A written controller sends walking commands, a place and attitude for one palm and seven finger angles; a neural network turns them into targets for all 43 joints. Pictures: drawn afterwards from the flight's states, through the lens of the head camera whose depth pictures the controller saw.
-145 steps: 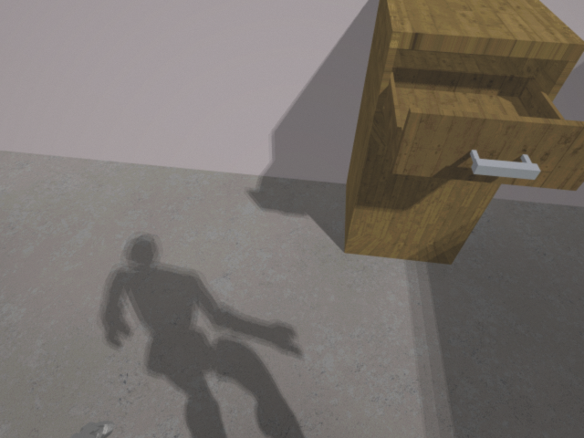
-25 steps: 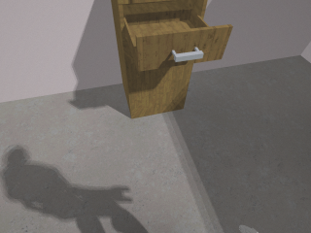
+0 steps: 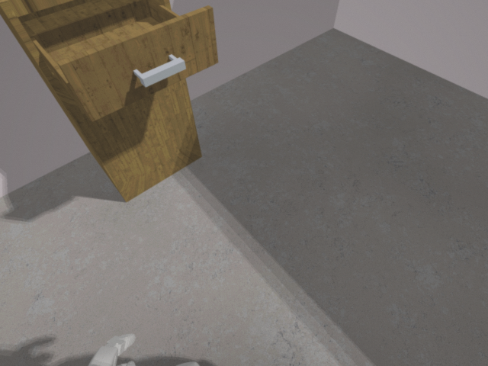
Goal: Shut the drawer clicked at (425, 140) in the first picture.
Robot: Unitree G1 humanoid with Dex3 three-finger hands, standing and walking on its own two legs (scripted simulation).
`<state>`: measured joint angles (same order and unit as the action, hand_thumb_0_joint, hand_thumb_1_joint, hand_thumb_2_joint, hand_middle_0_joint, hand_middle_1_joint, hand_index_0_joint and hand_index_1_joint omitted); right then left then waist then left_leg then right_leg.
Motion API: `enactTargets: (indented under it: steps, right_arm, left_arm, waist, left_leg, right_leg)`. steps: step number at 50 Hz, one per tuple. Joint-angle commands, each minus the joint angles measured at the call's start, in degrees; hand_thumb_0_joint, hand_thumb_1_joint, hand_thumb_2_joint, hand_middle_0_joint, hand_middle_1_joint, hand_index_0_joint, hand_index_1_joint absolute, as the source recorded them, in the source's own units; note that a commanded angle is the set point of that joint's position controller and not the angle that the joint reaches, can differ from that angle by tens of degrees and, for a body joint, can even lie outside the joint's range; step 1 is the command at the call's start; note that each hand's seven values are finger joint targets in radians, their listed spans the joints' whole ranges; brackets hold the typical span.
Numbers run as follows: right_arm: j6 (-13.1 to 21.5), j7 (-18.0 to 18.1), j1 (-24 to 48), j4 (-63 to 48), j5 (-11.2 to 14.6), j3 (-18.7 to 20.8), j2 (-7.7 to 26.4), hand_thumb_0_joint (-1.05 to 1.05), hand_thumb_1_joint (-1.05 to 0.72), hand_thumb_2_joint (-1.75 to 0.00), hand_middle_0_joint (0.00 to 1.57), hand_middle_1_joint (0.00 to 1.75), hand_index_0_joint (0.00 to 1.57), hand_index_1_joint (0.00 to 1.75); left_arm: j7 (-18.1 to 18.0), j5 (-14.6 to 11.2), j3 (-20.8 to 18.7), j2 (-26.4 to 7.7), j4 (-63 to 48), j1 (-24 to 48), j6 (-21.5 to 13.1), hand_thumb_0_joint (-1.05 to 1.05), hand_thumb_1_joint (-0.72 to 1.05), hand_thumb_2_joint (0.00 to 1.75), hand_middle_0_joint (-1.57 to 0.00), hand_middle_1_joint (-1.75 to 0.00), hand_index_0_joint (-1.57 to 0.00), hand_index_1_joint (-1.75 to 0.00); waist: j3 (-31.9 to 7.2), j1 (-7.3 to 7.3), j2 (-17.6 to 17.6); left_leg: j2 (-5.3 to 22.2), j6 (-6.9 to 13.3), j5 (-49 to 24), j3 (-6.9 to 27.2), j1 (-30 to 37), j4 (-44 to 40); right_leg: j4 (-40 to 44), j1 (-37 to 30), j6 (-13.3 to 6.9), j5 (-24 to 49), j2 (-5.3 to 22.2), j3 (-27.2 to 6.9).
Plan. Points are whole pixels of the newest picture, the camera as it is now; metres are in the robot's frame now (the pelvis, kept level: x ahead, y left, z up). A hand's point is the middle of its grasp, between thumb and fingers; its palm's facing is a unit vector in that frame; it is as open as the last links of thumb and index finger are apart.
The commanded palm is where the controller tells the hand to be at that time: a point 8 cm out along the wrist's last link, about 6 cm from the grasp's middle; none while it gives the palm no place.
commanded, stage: walk to a spot facing it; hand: left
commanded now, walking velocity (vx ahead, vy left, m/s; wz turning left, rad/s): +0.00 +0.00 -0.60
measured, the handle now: (159, 68) +0.78 +0.24 +0.04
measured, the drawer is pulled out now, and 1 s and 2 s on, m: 0.30 0.30 0.30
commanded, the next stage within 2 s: turn to face it in 1.78 s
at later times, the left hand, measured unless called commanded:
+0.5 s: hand (131, 362) +0.15 +0.22 -0.16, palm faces -0.22 -0.96 -0.18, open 7.4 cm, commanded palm none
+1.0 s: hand (264, 229) +0.42 -0.03 -0.17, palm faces -0.58 -0.79 -0.18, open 7.4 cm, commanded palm none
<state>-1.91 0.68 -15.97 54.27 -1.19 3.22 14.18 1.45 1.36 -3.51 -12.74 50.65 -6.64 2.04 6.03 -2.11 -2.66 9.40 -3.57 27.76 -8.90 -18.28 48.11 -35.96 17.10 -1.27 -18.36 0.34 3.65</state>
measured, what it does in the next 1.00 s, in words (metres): walks ahead, turning right: left foot, then right foot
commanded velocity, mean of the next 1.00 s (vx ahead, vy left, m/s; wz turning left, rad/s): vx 0.29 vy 0.00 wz -0.55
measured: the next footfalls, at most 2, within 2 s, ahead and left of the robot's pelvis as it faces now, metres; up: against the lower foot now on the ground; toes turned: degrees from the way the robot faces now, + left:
left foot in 0.38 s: +0.10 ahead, +0.12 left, +0.00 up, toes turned -9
right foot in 0.92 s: +0.27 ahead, -0.22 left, +0.00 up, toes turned -41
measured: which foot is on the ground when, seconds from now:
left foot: up 0.00-0.36, down 0.38-0.92, up 0.94-1.00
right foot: down 0.00-0.38, up 0.40-0.90, down 0.92-1.00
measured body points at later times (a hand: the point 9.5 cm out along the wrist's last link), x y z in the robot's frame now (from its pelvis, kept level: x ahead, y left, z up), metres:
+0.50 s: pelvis +0.06 +0.03 +0.02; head +0.06 +0.06 +0.46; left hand +0.16 +0.27 -0.14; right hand +0.05 -0.23 -0.10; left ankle +0.06 +0.13 -0.72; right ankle +0.01 -0.10 -0.65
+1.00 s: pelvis +0.20 -0.10 -0.01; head +0.25 -0.12 +0.43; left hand +0.45 +0.01 -0.15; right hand -0.01 -0.22 -0.15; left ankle +0.12 +0.11 -0.62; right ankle +0.24 -0.20 -0.72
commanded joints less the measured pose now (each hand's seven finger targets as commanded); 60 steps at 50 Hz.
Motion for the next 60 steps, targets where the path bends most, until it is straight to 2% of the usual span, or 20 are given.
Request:
enactTargets:
  steps: [1,5,10,14,17,18,19,20,21,23,26,39,42,44,45,46,47,50,53,60]
  right_arm:
    - [0.6,1.1,6.6,-7.3,0.3,1.4,5.5,0.00,-0.90,-0.90,0.20,0.30,0.20,0.30]
    - [0.0,0.5,2.4,-4.8,-0.2,1.3,4.6,0.00,-0.90,-0.90,0.20,0.30,0.20,0.30]
    - [0.9,-0.6,6.0,-7.0,-0.6,1.4,5.2,0.00,-0.90,-0.90,0.20,0.30,0.20,0.30]
    - [2.3,-0.8,7.3,-8.5,-0.1,1.3,4.5,0.00,-0.90,-0.90,0.20,0.30,0.20,0.30]
    - [3.6,-0.1,-1.4,-6.5,0.3,1.1,3.9,0.00,-0.90,-0.90,0.20,0.30,0.20,0.30]
    - [4.1,0.7,-7.0,-4.6,0.3,1.4,6.2,0.00,-0.90,-0.90,0.20,0.30,0.20,0.30]
    - [4.4,1.0,-10.9,-3.7,-0.6,2.6,12.5,0.00,-0.90,-0.90,0.20,0.30,0.20,0.30]
    - [4.4,1.2,-11.7,-4.7,-0.3,2.4,14.6,0.00,-0.90,-0.90,0.20,0.30,0.20,0.30]
    - [4.7,1.0,-8.2,-4.8,-0.7,1.9,12.3,0.00,-0.90,-0.90,0.20,0.30,0.20,0.30]
    - [5.3,1.1,-2.6,-5.4,-0.3,0.3,7.4,0.00,-0.90,-0.90,0.20,0.30,0.20,0.30]
    - [6.3,1.5,-3.9,-3.9,0.3,-0.4,4.3,0.00,-0.90,-0.90,0.20,0.30,0.20,0.30]
    - [6.4,1.5,-15.5,4.7,-0.7,0.1,2.8,0.00,-0.90,-0.90,0.20,0.30,0.20,0.30]
    - [6.2,1.3,-14.4,5.0,-0.7,0.9,4.5,0.00,-0.90,-0.90,0.20,0.30,0.20,0.30]
    - [6.0,1.0,-11.3,4.0,-0.1,1.5,7.0,0.00,-0.90,-0.90,0.20,0.30,0.20,0.30]
    - [5.9,0.3,-10.3,2.8,0.5,1.3,6.1,0.00,-0.90,-0.90,0.20,0.30,0.20,0.30]
    - [5.9,0.0,-12.1,1.1,1.6,0.4,0.6,0.00,-0.90,-0.90,0.20,0.30,0.20,0.30]
    - [6.2,0.4,-7.0,-1.2,1.7,0.1,0.5,0.00,-0.90,-0.90,0.20,0.30,0.20,0.30]
    - [5.3,0.4,-3.0,-0.7,0.1,0.9,1.4,0.00,-0.90,-0.90,0.20,0.30,0.20,0.30]
    - [3.4,0.1,-7.5,1.4,-0.6,0.3,-1.0,0.00,-0.90,-0.90,0.20,0.30,0.20,0.30]
    - [3.6,-1.3,2.9,-2.4,-0.7,0.5,-0.4,0.00,-0.90,-0.90,0.20,0.30,0.20,0.30]
  left_arm:
    - [-2.4,-0.6,-3.7,-13.2,-2.3,-6.7,-0.8,0.00,0.90,0.90,-0.20,-0.30,-0.20,-0.30]
    - [-2.1,-0.3,-2.7,-11.1,-3.9,-2.4,-1.0,0.00,0.90,0.90,-0.20,-0.30,-0.20,-0.30]
    - [-1.4,0.0,-2.9,-12.0,-2.6,-6.1,-1.7,0.00,0.90,0.90,-0.20,-0.30,-0.20,-0.30]
    - [-1.1,0.1,-3.2,-12.9,-2.5,-7.1,-2.1,0.00,0.90,0.90,-0.20,-0.30,-0.20,-0.30]
    - [-0.9,-0.1,-3.3,-11.9,-3.3,-3.5,-1.9,0.00,0.90,0.90,-0.20,-0.30,-0.20,-0.30]
    - [-0.6,-0.3,-2.6,-9.1,-4.1,-2.4,-1.7,0.00,0.90,0.90,-0.20,-0.30,-0.20,-0.30]
    - [0.2,-0.9,-1.8,-4.3,-5.2,-3.4,-1.5,0.00,0.90,0.90,-0.20,-0.30,-0.20,-0.30]
    - [0.5,-0.3,-2.1,-5.2,-7.3,-1.0,-2.2,0.00,0.90,0.90,-0.20,-0.30,-0.20,-0.30]
    - [0.8,0.5,-2.9,-6.5,-6.2,-0.3,-2.1,0.00,0.90,0.90,-0.20,-0.30,-0.20,-0.30]
    - [1.9,0.9,-3.4,-6.1,-3.2,-3.3,-1.6,0.00,0.90,0.90,-0.20,-0.30,-0.20,-0.30]
    - [2.1,0.7,-3.0,-3.3,-0.1,-8.0,-0.9,0.00,0.90,0.90,-0.20,-0.30,-0.20,-0.30]
    - [2.7,0.3,-0.9,1.2,-2.7,9.8,-1.6,0.00,0.90,0.90,-0.20,-0.30,-0.20,-0.30]
    - [2.2,0.4,-1.2,0.2,-1.3,5.0,-2.4,0.00,0.90,0.90,-0.20,-0.30,-0.20,-0.30]
    - [1.5,0.6,-2.3,-2.8,2.6,-8.2,-3.5,0.00,0.90,0.90,-0.20,-0.30,-0.20,-0.30]
    - [0.8,0.8,-3.4,-7.2,5.0,-16.9,-4.2,0.00,0.90,0.90,-0.20,-0.30,-0.20,-0.30]
    - [-0.1,0.4,-4.7,-13.6,6.1,-22.2,-4.8,0.00,0.90,0.90,-0.20,-0.30,-0.20,-0.30]
    - [-0.7,-1.3,-5.2,-17.4,6.3,-23.1,-4.2,0.00,0.90,0.90,-0.20,-0.30,-0.20,-0.30]
    - [-1.5,-1.0,-3.0,-9.7,2.2,-8.6,-4.3,0.00,0.90,0.90,-0.20,-0.30,-0.20,-0.30]
    - [-1.7,-0.1,-1.7,-6.6,2.7,-6.1,-5.8,0.00,0.90,0.90,-0.20,-0.30,-0.20,-0.30]
    - [-1.5,-0.2,-1.1,-4.7,5.1,-12.2,-7.0,0.00,0.90,0.90,-0.20,-0.30,-0.20,-0.30]
  waist:
    - [-9.1,5.07,14.0]
    - [-8.7,1.62,10.1]
    - [-6.4,3.77,10.9]
    - [-4.8,4.31,12.1]
    - [-5.8,-0.13,11.4]
    - [-6.9,-2.77,4.8]
    - [-7.3,-4.12,-14.8]
    - [-3.5,-3.73,-13.8]
    - [-0.6,-2.50,-9.8]
    - [3.7,1.43,-4.2]
    - [0.1,2.87,-6.4]
    - [4.8,-2.21,-5.4]
    - [0.6,0.76,-6.3]
    - [-8.9,7.21,-6.2]
    - [-14.3,11.39,-2.5]
    - [-21.3,11.74,10.6]
    - [-22.6,11.88,13.1]
    - [-7.7,4.95,0.8]
    - [-6.3,0.13,3.5]
    - [-3.9,2.01,7.6]
  left_leg:
    - [-1.3,-0.5,1.3,9.3,-17.9,19.7]
    - [-2.7,-1.6,-6.1,7.1,-11.2,15.1]
    - [-3.9,-1.4,-5.3,6.5,-12.9,6.9]
    - [-6.5,-0.1,-3.3,6.3,-6.9,-3.5]
    - [-8.3,1.0,-9.0,4.6,10.9,-19.2]
    - [-5.1,1.6,-6.7,7.1,21.5,-26.0]
    - [10.8,5.5,10.9,27.2,27.0,-35.6]
    - [20.7,9.8,17.2,37.8,20.3,-40.8]
    - [19.9,9.8,20.2,37.7,13.2,-43.7]
    - [12.7,6.6,8.5,23.4,8.2,-42.5]
    - [7.3,3.7,-14.3,8.5,11.8,-38.2]
    - [11.0,9.4,-36.5,-4.7,23.3,-34.5]
    - [11.2,8.4,-61.0,-8.8,24.4,-24.9]
    - [9.7,5.7,-70.2,-11.0,22.1,-7.2]
    - [8.5,3.6,-57.4,-10.7,9.5,6.6]
    - [-0.7,0.7,-1.4,-6.9,-11.6,26.0]
    - [-3.4,1.3,7.0,1.1,-18.9,36.7]
    - [2.2,1.8,-7.9,8.8,-17.8,34.2]
    - [2.3,0.9,-10.9,7.3,-12.3,25.3]
    - [0.9,-0.4,-18.0,6.6,-18.8,9.9]
  right_leg:
    - [14.8,-14.7,-10.5,31.1,17.0,-22.9]
    - [16.3,-7.5,-8.0,21.8,11.6,-17.1]
    - [22.0,-7.2,-9.3,-6.5,11.3,-24.9]
    - [22.1,-3.8,-10.0,-8.2,10.8,-28.9]
    - [15.9,6.2,-6.9,-8.9,6.6,-26.2]
    - [8.3,13.6,-4.1,-10.4,2.1,-22.3]
    - [-10.0,25.1,-0.7,-15.3,-6.3,-12.8]
    - [-19.8,28.3,1.1,-14.2,-2.8,-7.2]
    - [-26.7,27.1,1.5,-10.0,-0.4,-8.6]
    - [-32.1,25.2,2.3,0.1,2.0,-6.5]
    - [-35.4,23.3,3.3,7.7,2.3,-5.1]
    - [-10.1,25.9,1.7,7.2,4.5,4.3]
    - [-4.9,14.8,-1.7,3.2,-0.5,8.1]
    - [0.9,-4.1,-4.0,4.6,-4.0,10.1]
    - [4.0,-21.6,-5.5,9.8,-0.6,5.4]
    - [7.4,-38.6,-12.3,12.6,17.8,-22.5]
    - [14.6,-37.4,-16.1,19.6,24.6,-36.5]
    - [20.9,-11.5,-12.7,3.7,20.0,-25.9]
    - [22.1,-0.6,-9.8,12.6,14.0,-14.3]
    - [22.9,-5.8,-9.8,15.2,10.6,-12.9]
